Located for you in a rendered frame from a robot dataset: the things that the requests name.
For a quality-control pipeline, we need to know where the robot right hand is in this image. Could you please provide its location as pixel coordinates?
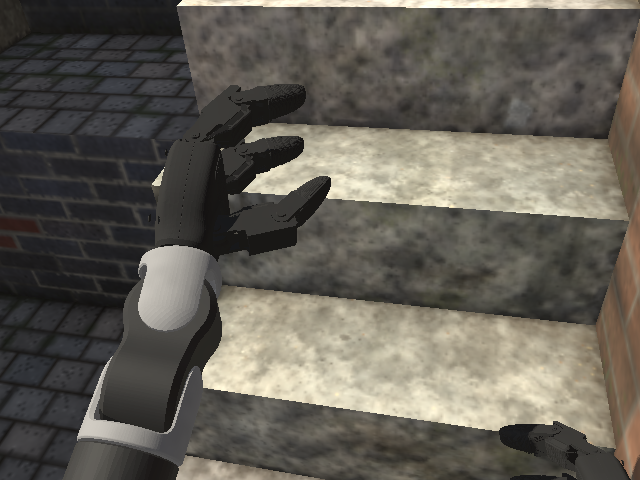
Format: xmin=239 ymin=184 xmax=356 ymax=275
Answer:
xmin=499 ymin=421 xmax=631 ymax=480

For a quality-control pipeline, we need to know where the robot left hand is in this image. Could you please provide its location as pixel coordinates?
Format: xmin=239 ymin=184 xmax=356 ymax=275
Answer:
xmin=148 ymin=84 xmax=331 ymax=262

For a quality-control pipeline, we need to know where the robot left forearm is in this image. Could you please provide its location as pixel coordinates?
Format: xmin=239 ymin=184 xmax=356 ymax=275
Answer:
xmin=62 ymin=245 xmax=222 ymax=480

